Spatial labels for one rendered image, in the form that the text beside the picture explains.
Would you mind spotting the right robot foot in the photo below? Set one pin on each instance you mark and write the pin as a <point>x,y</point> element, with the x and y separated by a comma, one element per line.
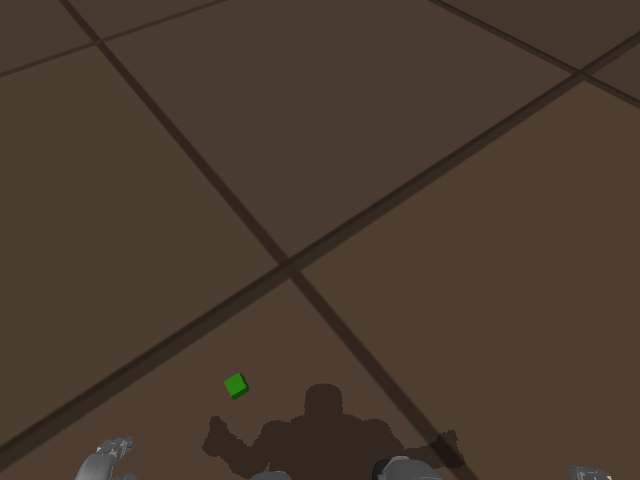
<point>379,466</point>

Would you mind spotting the cube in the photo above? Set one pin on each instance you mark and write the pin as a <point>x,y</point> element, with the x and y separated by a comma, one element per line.
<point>236,386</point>

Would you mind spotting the left robot hand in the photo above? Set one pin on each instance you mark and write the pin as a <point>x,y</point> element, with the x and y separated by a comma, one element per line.
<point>100,466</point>

